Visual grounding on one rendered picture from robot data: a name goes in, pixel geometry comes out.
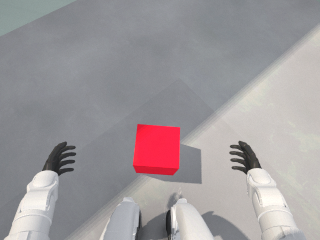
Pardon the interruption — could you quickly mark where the robot left hand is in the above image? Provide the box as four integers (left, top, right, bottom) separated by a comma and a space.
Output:
42, 141, 76, 176

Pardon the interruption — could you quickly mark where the robot right shin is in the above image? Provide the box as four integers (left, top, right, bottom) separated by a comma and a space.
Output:
170, 198, 187, 240

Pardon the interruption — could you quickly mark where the right robot forearm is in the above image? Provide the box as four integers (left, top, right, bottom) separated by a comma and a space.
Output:
246, 168, 307, 240

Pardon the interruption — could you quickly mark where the left robot forearm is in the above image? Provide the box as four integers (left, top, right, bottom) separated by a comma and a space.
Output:
4, 170, 59, 240

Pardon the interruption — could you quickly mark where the left robot thigh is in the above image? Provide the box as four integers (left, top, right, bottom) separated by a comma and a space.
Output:
99, 201, 140, 240

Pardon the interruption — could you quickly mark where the carton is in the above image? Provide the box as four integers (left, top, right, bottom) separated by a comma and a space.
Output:
133, 124, 180, 176

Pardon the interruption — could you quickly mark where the robot right hand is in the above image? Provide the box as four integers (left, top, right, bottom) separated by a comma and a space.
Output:
229, 141, 262, 175

